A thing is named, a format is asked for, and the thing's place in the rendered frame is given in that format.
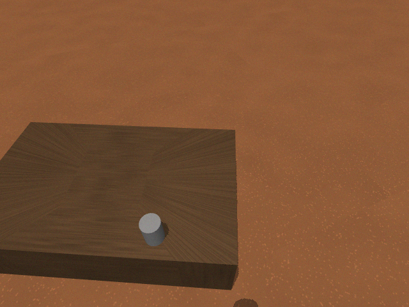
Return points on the can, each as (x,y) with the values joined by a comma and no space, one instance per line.
(152,230)

